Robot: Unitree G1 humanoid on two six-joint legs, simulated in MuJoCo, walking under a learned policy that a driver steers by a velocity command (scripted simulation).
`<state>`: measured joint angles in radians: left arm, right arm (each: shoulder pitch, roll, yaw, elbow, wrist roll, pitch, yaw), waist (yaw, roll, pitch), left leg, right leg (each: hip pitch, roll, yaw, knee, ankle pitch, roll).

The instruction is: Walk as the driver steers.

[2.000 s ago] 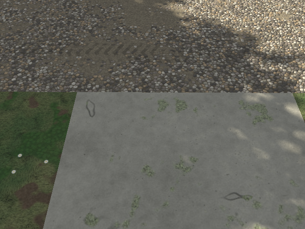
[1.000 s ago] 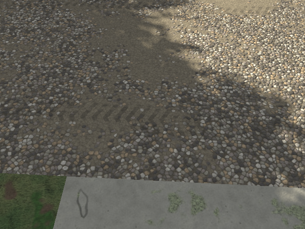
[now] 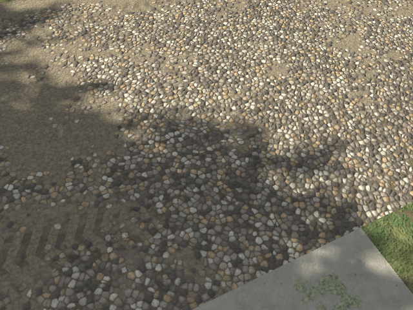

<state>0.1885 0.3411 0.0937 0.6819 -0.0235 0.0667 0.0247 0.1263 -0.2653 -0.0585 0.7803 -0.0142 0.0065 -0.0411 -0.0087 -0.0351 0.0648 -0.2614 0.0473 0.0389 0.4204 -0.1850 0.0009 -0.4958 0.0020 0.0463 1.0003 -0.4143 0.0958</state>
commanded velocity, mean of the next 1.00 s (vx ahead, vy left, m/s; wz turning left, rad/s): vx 0.22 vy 0.00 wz -0.23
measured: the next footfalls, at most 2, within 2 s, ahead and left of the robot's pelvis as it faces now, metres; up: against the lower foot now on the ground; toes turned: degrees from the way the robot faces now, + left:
right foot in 0.16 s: +0.03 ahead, -0.15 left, +0.00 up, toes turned -8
left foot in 0.68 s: +0.13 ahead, +0.07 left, +0.00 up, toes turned -14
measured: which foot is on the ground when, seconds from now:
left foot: down 0.00-0.16, up 0.18-0.66, down 0.68-1.00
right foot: up 0.00-0.14, down 0.16-0.68, up 0.70-1.00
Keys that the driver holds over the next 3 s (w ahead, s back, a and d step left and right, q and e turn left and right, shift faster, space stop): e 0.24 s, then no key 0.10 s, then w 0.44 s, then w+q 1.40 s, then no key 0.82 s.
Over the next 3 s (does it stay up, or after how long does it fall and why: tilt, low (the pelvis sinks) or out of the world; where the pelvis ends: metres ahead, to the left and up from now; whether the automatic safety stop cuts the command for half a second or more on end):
stays up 0.99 0.10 -0.01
